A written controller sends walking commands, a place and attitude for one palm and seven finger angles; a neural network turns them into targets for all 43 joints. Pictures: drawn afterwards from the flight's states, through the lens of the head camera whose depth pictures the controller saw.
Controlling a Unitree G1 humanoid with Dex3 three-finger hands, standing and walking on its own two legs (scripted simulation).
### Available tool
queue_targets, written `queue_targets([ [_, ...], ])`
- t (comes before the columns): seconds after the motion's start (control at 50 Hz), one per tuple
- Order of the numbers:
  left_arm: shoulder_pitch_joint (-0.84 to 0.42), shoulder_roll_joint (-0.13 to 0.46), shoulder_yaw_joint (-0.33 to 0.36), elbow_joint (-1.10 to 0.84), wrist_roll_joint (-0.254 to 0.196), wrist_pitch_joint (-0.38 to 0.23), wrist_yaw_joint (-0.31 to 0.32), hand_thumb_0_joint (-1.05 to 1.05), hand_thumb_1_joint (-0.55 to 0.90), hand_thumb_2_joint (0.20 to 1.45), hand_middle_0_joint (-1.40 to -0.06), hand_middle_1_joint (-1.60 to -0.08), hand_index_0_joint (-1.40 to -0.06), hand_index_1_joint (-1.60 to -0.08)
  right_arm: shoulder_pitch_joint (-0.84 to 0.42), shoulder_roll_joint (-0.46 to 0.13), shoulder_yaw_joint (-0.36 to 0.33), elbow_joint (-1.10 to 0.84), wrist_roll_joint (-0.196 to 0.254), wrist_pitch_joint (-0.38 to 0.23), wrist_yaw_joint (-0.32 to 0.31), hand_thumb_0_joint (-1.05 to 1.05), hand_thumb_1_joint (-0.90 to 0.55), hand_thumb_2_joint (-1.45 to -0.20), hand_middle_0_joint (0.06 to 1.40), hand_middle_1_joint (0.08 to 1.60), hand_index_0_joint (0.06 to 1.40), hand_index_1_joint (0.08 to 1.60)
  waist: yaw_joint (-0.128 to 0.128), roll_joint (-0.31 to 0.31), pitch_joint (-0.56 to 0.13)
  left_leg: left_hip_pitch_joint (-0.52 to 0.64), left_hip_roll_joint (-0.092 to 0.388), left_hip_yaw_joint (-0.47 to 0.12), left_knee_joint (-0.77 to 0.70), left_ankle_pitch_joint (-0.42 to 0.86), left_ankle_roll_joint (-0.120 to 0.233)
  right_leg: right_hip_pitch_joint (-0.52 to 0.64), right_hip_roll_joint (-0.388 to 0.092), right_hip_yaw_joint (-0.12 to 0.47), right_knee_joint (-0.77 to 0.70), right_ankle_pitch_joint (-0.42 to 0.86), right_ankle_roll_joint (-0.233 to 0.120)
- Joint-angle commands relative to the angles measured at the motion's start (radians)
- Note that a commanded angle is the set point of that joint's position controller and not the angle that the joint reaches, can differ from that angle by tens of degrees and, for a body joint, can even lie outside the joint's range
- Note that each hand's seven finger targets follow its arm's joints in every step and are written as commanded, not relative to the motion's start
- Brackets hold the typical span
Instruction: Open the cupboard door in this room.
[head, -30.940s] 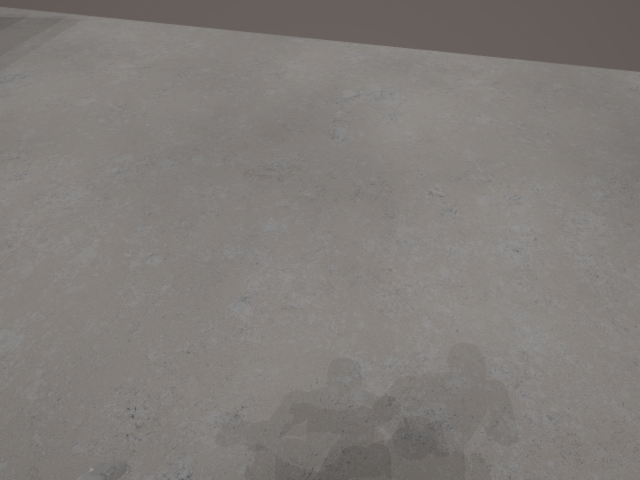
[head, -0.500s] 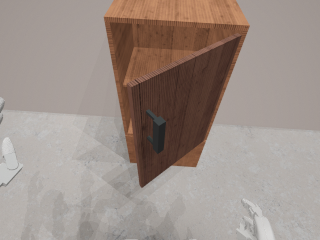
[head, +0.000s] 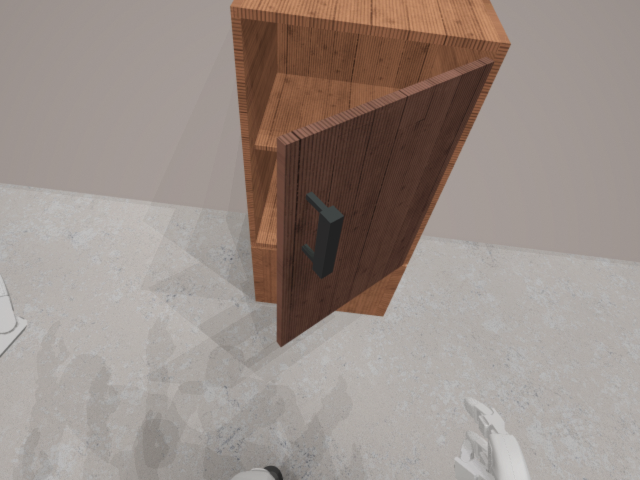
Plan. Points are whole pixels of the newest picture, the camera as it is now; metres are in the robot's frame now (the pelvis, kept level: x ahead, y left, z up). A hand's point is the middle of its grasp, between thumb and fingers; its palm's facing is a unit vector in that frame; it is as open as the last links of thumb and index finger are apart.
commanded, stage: step back with the hand held close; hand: left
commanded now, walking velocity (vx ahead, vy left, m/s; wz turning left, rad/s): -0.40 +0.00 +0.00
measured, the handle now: (318, 235) +0.45 +0.05 +0.01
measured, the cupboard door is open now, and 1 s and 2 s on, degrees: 43 43 43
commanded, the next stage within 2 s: stop stepping back and stand still in 0.10 s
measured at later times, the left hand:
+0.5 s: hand out of the picture +0.10 +0.21 +0.16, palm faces +0.35 -0.81 -0.47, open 7.4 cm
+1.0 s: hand out of the picture +0.05 +0.22 +0.15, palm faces +0.36 -0.82 -0.45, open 7.4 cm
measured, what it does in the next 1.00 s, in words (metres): walks backwards: right foot, then left foot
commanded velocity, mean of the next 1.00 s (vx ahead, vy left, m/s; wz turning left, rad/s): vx -0.05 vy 0.01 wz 0.01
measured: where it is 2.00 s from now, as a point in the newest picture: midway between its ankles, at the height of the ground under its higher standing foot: outside the picture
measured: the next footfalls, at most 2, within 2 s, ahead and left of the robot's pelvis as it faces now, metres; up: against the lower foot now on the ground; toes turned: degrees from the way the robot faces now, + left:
right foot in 0.14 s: -0.14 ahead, -0.15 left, +0.00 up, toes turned -1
left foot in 0.30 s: +0.06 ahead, +0.06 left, +0.00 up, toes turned -2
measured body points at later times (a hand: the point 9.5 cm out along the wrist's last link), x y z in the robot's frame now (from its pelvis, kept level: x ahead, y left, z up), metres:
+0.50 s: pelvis -0.12 -0.04 +0.00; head -0.12 -0.03 +0.45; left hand +0.07 +0.25 +0.18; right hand +0.02 -0.31 -0.07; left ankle +0.02 +0.06 -0.73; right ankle -0.18 -0.14 -0.74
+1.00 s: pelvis -0.15 -0.04 +0.00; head -0.17 -0.03 +0.45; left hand +0.02 +0.26 +0.18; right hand -0.01 -0.28 -0.08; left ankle -0.06 +0.06 -0.74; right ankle -0.18 -0.14 -0.74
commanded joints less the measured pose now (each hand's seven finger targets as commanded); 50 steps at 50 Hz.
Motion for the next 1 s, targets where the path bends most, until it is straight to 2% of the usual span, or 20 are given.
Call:
queue_targets([
  [0.0,-0.093,0.138,0.025,-0.203,-0.01,-0.044,-0.004,0.0,0.9,0.9,-0.2,-0.3,-0.2,-0.3,-0.066,-0.176,-0.052,-0.111,-0.004,-0.063,-0.005,0.0,-0.9,-0.9,0.2,0.3,0.2,0.3,-0.027,0.248,-0.212,0.357,0.21,-0.208,-0.252,0.068,0.047,-0.002,0.002,-0.043,-0.295,-0.001,-0.01],
  [0.08,-0.043,0.22,0.098,-0.241,-0.037,-0.062,-0.038,0.0,0.9,0.9,-0.2,-0.3,-0.2,-0.3,-0.099,-0.171,-0.046,-0.144,-0.003,-0.024,0.007,0.0,-0.9,-0.9,0.2,0.3,0.2,0.3,-0.003,0.199,-0.288,0.488,0.16,-0.114,-0.121,0.339,-0.006,0.049,-0.032,-0.035,-0.583,0.247,-0.032],
  [0.14,0.007,0.298,0.178,-0.257,-0.05,-0.085,-0.042,0.0,0.9,0.9,-0.2,-0.3,-0.2,-0.3,-0.119,-0.146,-0.029,-0.176,0.003,0.0,0.003,0.0,-0.9,-0.9,0.2,0.3,0.2,0.3,-0.008,-0.004,-0.292,0.422,0.048,0.02,0.046,0.123,-0.056,0.023,-0.196,0.053,-0.571,0.62,-0.061],
  [0.18,0.036,0.283,0.174,-0.21,-0.053,-0.071,-0.046,0.0,0.9,0.9,-0.2,-0.3,-0.2,-0.3,-0.146,-0.15,-0.03,-0.204,0.043,-0.005,-0.012,0.0,-0.9,-0.9,0.2,0.3,0.2,0.3,-0.013,-0.208,-0.228,0.28,-0.046,0.019,0.225,-0.145,-0.059,0.02,-0.254,0.057,-0.534,0.917,-0.038],
  [0.2,0.094,0.299,0.204,-0.184,-0.044,-0.058,-0.043,0.0,0.9,0.9,-0.2,-0.3,-0.2,-0.3,-0.147,-0.138,-0.019,-0.217,0.036,0.003,-0.017,0.0,-0.9,-0.9,0.2,0.3,0.2,0.3,-0.016,-0.172,-0.194,0.187,-0.046,0.004,0.256,-0.182,-0.054,0.052,-0.272,0.07,-0.489,0.985,-0.055],
  [0.24,0.121,0.252,0.18,-0.156,-0.047,-0.029,-0.039,0.0,0.9,0.9,-0.2,-0.3,-0.2,-0.3,-0.135,-0.141,-0.003,-0.213,0.023,0.018,-0.03,0.0,-0.9,-0.9,0.2,0.3,0.2,0.3,-0.038,-0.026,-0.172,0.188,-0.033,-0.01,0.105,-0.025,-0.05,0.091,-0.234,0.055,-0.431,0.915,-0.062],
  [0.28,0.068,0.232,0.142,-0.132,-0.048,-0.017,-0.03,0.0,0.9,0.9,-0.2,-0.3,-0.2,-0.3,-0.087,-0.179,-0.008,-0.187,0.024,0.015,-0.041,0.0,-0.9,-0.9,0.2,0.3,0.2,0.3,-0.046,0.084,-0.164,0.363,0.034,-0.071,-0.032,0.345,-0.024,0.021,-0.106,-0.022,-0.396,0.669,0.006],
  [0.3,0.082,0.211,0.116,-0.072,-0.039,-0.007,-0.028,0.0,0.9,0.9,-0.2,-0.3,-0.2,-0.3,-0.063,-0.193,-0.022,-0.183,0.028,0.01,-0.041,0.0,-0.9,-0.9,0.2,0.3,0.2,0.3,-0.043,0.113,-0.173,0.422,0.077,-0.11,-0.037,0.382,0.003,-0.022,-0.062,-0.027,-0.404,0.489,0.024],
  [0.34,0.027,0.22,0.095,-0.111,-0.038,-0.008,-0.027,0.0,0.9,0.9,-0.2,-0.3,-0.2,-0.3,-0.087,-0.202,-0.023,-0.19,0.017,-0.006,-0.041,0.0,-0.9,-0.9,0.2,0.3,0.2,0.3,-0.03,0.22,-0.141,0.317,0.123,-0.214,-0.167,0.098,0.027,0.017,-0.026,-0.029,-0.399,0.147,0.008],
  [0.4,-0.008,0.196,0.066,-0.134,-0.024,-0.01,-0.022,0.0,0.9,0.9,-0.2,-0.3,-0.2,-0.3,-0.097,-0.204,-0.026,-0.196,0.017,-0.019,-0.04,0.0,-0.9,-0.9,0.2,0.3,0.2,0.3,-0.036,0.142,-0.053,0.128,0.066,-0.179,-0.248,-0.395,-0.015,0.093,-0.036,-0.016,-0.525,0.046,-0.029],
  [0.42,0.005,0.193,0.063,-0.145,-0.019,-0.01,-0.021,0.0,0.9,0.9,-0.2,-0.3,-0.2,-0.3,-0.097,-0.2,-0.03,-0.202,0.016,-0.019,-0.037,0.0,-0.9,-0.9,0.2,0.3,0.2,0.3,-0.038,0.112,-0.045,0.154,0.02,-0.122,-0.174,-0.371,-0.04,0.044,-0.06,0.009,-0.59,-0.03,-0.047],
  [0.46,0.019,0.229,0.081,-0.18,-0.019,-0.013,-0.014,0.0,0.9,0.9,-0.2,-0.3,-0.2,-0.3,-0.082,-0.182,-0.037,-0.184,0.013,-0.016,-0.034,0.0,-0.9,-0.9,0.2,0.3,0.2,0.3,-0.039,-0.033,-0.06,0.306,-0.053,-0.037,0.14,-0.184,-0.069,-0.161,-0.208,0.158,-0.732,-0.112,-0.11],
  [0.48,0.002,0.228,0.082,-0.187,-0.014,-0.011,-0.009,0.0,0.9,0.9,-0.2,-0.3,-0.2,-0.3,-0.066,-0.18,-0.039,-0.166,0.01,-0.016,-0.033,0.0,-0.9,-0.9,0.2,0.3,0.2,0.3,-0.037,-0.058,-0.048,0.282,-0.058,-0.039,0.255,-0.151,-0.069,-0.188,-0.265,0.196,-0.737,-0.048,-0.144],
  [0.52,-0.05,0.204,0.07,-0.14,-0.004,-0.012,-0.003,0.0,0.9,0.9,-0.2,-0.3,-0.2,-0.3,-0.052,-0.17,-0.03,-0.148,0.013,-0.024,-0.035,0.0,-0.9,-0.9,0.2,0.3,0.2,0.3,-0.043,-0.045,-0.013,0.186,-0.031,-0.068,0.278,-0.182,-0.056,-0.117,-0.273,0.156,-0.656,0.181,-0.145],
  [0.58,-0.134,0.182,0.048,-0.057,0.003,-0.02,-0.004,0.0,0.9,0.9,-0.2,-0.3,-0.2,-0.3,-0.052,-0.186,-0.022,-0.139,0.015,-0.047,-0.05,0.0,-0.9,-0.9,0.2,0.3,0.2,0.3,-0.045,0.089,0.05,0.248,0.005,-0.108,-0.045,-0.052,-0.039,-0.073,-0.135,0.061,-0.557,0.239,-0.054],
  [0.62,-0.098,0.177,0.047,0.001,0.003,-0.033,-0.01,0.0,0.9,0.9,-0.2,-0.3,-0.2,-0.3,-0.048,-0.193,-0.028,-0.141,0.022,-0.059,-0.055,0.0,-0.9,-0.9,0.2,0.3,0.2,0.3,-0.034,0.111,0.011,0.282,0.046,-0.157,-0.099,-0.035,-0.015,-0.023,-0.079,0.05,-0.546,0.266,-0.02],
  [0.64,-0.088,0.182,0.051,-0.02,0.0,-0.034,-0.016,0.0,0.9,0.9,-0.2,-0.3,-0.2,-0.3,-0.055,-0.188,-0.019,-0.143,0.012,-0.062,-0.053,0.0,-0.9,-0.9,0.2,0.3,0.2,0.3,-0.032,0.183,-0.014,0.269,0.051,-0.179,-0.15,-0.082,-0.015,0.005,-0.07,0.023,-0.523,0.231,-0.017],
  [0.72,-0.088,0.158,0.033,-0.071,0.012,-0.04,-0.019,0.0,0.9,0.9,-0.2,-0.3,-0.2,-0.3,-0.069,-0.18,-0.012,-0.16,0.011,-0.07,-0.043,0.0,-0.9,-0.9,0.2,0.3,0.2,0.3,-0.028,0.14,-0.032,0.137,0.07,-0.226,-0.284,-0.4,-0.002,0.135,-0.044,0.012,-0.501,0.162,-0.011],
  [0.82,-0.008,0.171,0.057,-0.076,0.002,-0.026,-0.02,0.0,0.9,0.9,-0.2,-0.3,-0.2,-0.3,-0.064,-0.167,-0.019,-0.162,0.009,-0.057,-0.027,0.0,-0.9,-0.9,0.2,0.3,0.2,0.3,-0.03,0.015,-0.072,0.251,-0.009,-0.097,-0.085,-0.204,-0.042,0.03,-0.106,0.073,-0.653,0.089,-0.046],
  [0.98,-0.129,0.16,0.022,-0.028,0.0,-0.008,-0.017,0.0,0.9,0.9,-0.2,-0.3,-0.2,-0.3,-0.074,-0.167,-0.019,-0.138,0.017,-0.041,-0.046,0.0,-0.9,-0.9,0.2,0.3,0.2,0.3,-0.046,0.049,0.019,0.339,-0.002,-0.105,0.005,-0.169,-0.045,-0.153,-0.121,0.076,-0.654,0.034,-0.052],
])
